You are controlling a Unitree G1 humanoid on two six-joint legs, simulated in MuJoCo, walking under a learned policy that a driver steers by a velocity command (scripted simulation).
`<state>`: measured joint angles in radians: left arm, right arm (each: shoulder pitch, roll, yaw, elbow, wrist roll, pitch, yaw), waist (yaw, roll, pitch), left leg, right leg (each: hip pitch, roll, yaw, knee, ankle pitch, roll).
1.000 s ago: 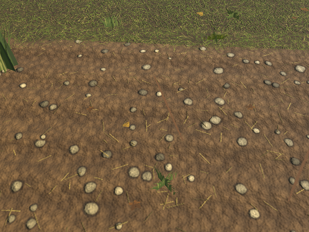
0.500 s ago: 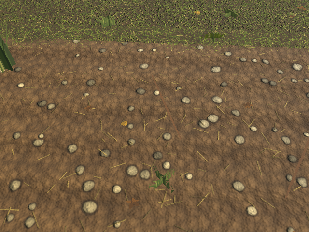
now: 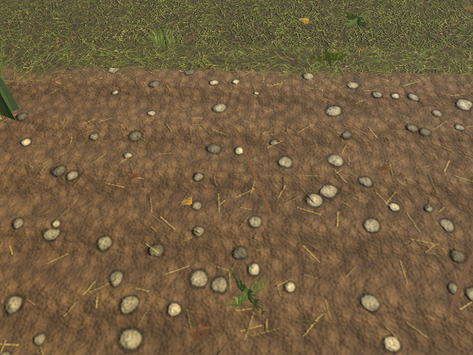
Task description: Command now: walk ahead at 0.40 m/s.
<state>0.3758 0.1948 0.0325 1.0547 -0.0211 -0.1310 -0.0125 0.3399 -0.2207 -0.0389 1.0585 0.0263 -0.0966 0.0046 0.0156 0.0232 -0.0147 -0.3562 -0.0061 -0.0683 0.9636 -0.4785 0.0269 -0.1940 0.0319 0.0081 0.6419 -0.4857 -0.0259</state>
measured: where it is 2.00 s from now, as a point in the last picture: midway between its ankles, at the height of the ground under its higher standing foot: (265, 198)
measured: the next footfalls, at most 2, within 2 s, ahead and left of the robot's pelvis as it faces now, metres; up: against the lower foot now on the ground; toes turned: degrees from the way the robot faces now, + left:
left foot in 0.32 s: +0.34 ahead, +0.11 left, +0.00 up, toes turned +0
right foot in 0.86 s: +0.61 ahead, -0.14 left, +0.00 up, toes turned -3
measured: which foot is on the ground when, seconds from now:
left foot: up 0.00-0.30, down 0.32-0.86, up 0.88-1.00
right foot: down 0.00-0.34, up 0.36-0.84, down 0.86-1.00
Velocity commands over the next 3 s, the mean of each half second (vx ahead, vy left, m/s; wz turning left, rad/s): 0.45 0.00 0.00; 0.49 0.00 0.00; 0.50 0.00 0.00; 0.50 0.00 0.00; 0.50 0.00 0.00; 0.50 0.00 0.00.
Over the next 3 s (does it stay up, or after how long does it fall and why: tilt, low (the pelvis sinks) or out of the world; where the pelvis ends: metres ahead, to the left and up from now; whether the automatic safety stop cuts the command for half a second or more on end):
stays up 1.61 -0.01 0.02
